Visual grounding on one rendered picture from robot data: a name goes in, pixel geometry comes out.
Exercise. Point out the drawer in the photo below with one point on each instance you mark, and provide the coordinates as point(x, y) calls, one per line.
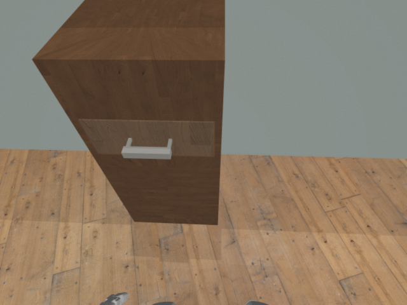
point(189, 138)

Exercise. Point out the cabinet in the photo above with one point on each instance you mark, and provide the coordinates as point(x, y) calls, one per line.
point(146, 60)

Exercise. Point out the handle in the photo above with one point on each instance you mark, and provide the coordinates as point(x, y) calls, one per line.
point(129, 151)

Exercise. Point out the left robot hand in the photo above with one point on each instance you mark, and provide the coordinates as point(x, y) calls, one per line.
point(117, 299)

